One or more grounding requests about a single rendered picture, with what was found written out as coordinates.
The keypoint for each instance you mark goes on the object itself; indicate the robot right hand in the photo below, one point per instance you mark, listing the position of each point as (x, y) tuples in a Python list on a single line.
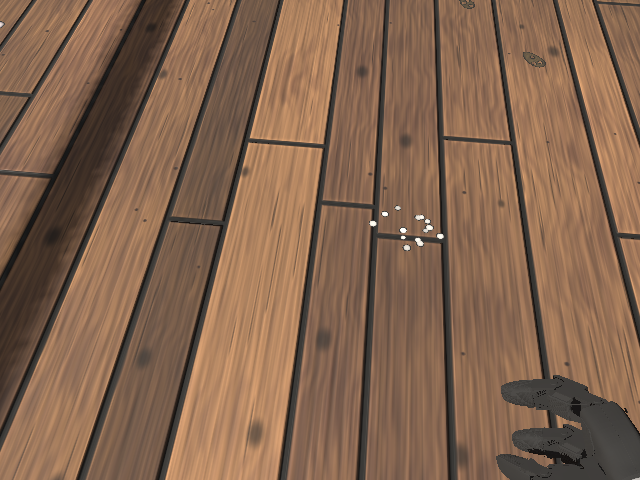
[(607, 447)]

